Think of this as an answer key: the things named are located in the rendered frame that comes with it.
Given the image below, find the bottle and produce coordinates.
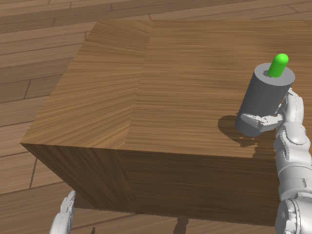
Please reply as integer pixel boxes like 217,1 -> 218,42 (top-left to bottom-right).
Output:
235,54 -> 295,137

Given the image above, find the right robot arm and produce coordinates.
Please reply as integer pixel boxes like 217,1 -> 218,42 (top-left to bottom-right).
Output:
273,122 -> 312,234

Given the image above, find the right robot hand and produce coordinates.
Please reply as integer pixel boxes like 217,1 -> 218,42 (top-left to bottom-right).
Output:
240,88 -> 304,132

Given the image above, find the left robot hand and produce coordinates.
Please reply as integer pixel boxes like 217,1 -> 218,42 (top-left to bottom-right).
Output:
49,190 -> 76,234

